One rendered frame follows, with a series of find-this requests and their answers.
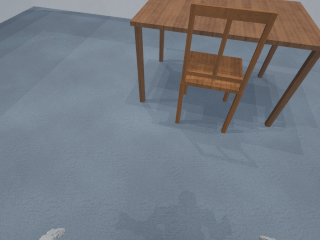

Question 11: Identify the chair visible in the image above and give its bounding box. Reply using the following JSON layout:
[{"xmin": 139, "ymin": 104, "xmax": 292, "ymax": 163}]
[{"xmin": 175, "ymin": 2, "xmax": 278, "ymax": 133}]

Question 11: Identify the left robot hand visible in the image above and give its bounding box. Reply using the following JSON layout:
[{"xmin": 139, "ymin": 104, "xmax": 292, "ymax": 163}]
[{"xmin": 39, "ymin": 228, "xmax": 66, "ymax": 240}]

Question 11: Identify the table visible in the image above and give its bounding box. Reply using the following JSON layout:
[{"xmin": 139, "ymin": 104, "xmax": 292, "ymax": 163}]
[{"xmin": 130, "ymin": 0, "xmax": 320, "ymax": 127}]

